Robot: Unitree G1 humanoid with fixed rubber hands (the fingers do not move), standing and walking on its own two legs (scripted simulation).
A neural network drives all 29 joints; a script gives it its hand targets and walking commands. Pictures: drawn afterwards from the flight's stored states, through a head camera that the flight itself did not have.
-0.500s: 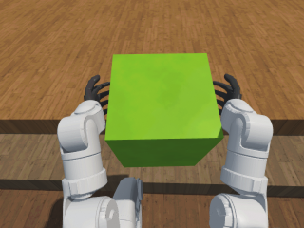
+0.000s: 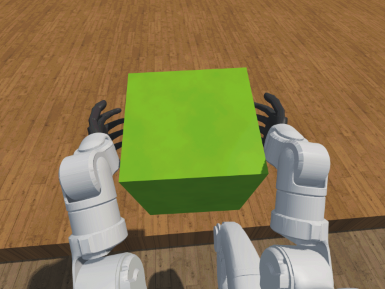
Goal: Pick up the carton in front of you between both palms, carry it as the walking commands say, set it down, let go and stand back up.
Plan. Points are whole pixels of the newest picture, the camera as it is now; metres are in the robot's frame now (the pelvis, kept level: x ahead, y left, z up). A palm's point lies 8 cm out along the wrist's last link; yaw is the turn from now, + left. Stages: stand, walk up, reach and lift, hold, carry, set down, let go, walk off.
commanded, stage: carry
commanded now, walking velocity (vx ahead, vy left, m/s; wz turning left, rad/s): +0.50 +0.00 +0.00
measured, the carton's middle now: (191, 151) +0.36 -0.01 +0.11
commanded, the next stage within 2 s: none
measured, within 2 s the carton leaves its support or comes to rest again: neither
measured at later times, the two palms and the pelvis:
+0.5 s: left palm out of the picture +0.65 +0.11 +0.32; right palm out of the picture +0.66 -0.20 +0.30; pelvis +0.31 -0.05 +0.14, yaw +0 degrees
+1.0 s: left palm out of the picture +0.97 +0.15 +0.42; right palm out of the picture +0.96 -0.16 +0.43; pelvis +0.63 +0.00 +0.28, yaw -1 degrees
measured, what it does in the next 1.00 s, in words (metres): climbs: right foot 0.14 m higher, then left foot 0.14 m higher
